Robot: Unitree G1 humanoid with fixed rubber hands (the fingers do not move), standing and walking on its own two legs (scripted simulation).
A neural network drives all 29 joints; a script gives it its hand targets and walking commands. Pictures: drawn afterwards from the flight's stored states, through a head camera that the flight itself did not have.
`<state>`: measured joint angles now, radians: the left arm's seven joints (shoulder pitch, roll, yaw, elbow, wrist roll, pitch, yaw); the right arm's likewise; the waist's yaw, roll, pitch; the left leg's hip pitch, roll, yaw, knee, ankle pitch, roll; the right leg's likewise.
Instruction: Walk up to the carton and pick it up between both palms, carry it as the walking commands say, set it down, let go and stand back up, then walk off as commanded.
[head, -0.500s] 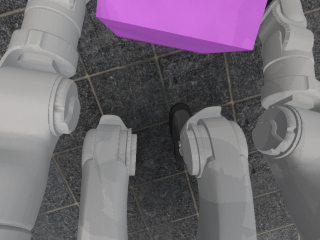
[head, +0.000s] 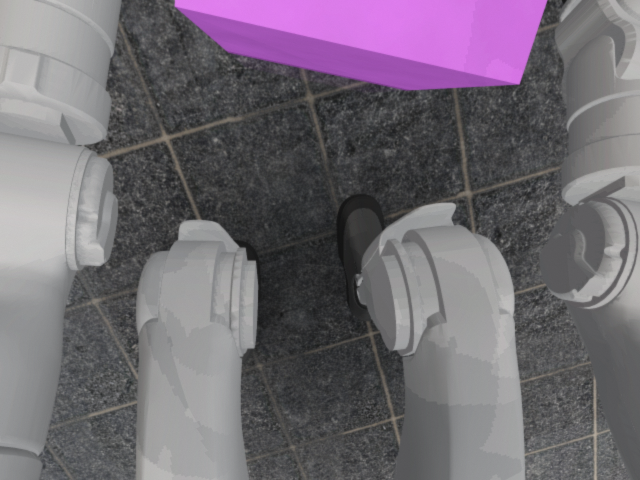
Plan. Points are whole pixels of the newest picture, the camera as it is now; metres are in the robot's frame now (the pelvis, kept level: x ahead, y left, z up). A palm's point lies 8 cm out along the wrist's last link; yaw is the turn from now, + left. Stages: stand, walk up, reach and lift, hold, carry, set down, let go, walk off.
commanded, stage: set down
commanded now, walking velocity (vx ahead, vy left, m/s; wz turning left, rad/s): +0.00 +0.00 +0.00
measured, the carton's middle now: out of the picture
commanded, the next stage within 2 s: let go in 1.24 s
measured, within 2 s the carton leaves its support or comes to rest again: neither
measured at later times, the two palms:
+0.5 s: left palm out of the picture +0.62 +0.09 -0.04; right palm out of the picture +0.51 -0.31 -0.04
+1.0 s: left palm out of the picture +0.62 +0.10 +0.14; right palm out of the picture +0.51 -0.30 +0.11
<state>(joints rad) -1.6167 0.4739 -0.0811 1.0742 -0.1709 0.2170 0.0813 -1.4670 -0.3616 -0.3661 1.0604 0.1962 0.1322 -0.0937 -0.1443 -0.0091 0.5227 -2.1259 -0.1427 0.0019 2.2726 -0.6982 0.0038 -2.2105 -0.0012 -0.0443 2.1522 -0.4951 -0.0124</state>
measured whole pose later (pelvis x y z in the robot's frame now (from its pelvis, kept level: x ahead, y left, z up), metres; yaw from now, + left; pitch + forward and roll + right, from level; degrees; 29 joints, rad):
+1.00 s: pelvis +0.00 +0.01 +0.23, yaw -1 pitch +30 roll +2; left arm -1.59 0.52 0.12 0.83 -0.12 0.38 -0.02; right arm -1.37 -0.35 -0.35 0.58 0.16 0.38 -0.13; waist -0.15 0.06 0.53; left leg -1.46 -0.11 0.00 1.40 -0.46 0.02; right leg -1.54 0.04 0.05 1.33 -0.30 0.01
